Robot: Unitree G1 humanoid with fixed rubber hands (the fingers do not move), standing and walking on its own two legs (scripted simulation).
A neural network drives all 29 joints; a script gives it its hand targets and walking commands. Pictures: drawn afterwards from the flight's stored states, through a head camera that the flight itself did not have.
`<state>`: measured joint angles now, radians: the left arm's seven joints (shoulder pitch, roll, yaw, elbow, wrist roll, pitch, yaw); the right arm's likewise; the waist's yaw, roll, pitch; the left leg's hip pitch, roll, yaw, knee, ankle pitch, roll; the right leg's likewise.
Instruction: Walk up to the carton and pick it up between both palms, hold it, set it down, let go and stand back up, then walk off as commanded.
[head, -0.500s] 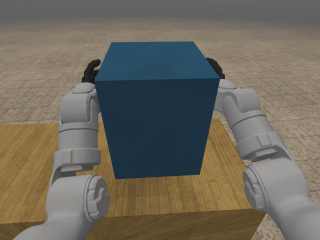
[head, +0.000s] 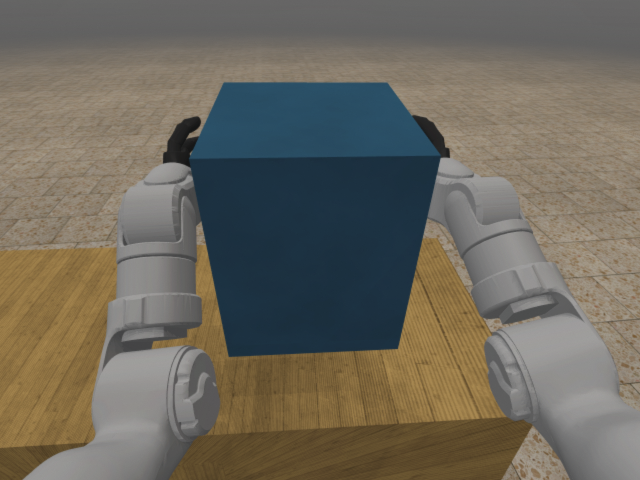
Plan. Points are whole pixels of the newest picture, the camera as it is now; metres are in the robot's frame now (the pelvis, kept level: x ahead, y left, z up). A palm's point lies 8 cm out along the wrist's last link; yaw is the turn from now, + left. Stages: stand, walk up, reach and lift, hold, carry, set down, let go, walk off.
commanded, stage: hold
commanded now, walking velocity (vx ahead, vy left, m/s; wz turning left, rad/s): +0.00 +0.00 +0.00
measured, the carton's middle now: (310, 215) +0.36 +0.00 +0.24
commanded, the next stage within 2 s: none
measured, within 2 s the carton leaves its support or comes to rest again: neither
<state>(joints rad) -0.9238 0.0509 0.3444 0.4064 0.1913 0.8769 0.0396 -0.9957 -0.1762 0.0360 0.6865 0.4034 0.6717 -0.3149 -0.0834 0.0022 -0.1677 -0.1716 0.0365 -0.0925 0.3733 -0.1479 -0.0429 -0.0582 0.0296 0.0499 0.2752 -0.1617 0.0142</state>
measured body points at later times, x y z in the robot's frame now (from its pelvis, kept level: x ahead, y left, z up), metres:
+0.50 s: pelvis +0.00 +0.00 +0.00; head -0.08 +0.02 +0.44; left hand +0.39 +0.15 +0.28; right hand +0.38 -0.15 +0.28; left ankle +0.04 +0.14 -0.75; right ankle +0.00 -0.13 -0.75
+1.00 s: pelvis +0.00 +0.00 +0.00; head -0.09 +0.01 +0.44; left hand +0.39 +0.14 +0.28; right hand +0.38 -0.15 +0.28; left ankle +0.04 +0.14 -0.75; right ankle +0.00 -0.13 -0.75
